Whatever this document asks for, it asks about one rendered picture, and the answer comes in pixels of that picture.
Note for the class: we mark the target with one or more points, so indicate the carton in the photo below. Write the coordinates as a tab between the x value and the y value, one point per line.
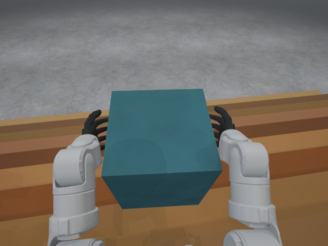
160	148

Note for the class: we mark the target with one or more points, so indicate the robot right upper arm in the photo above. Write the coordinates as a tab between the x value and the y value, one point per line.
250	238

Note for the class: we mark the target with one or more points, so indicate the right robot hand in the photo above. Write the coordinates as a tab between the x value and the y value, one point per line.
225	122

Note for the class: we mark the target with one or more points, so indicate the left robot hand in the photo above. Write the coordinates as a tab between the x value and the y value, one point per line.
91	124

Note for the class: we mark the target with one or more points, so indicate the robot left forearm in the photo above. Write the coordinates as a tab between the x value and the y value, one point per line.
74	210

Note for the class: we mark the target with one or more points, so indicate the robot right forearm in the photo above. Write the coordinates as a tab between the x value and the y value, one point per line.
249	175

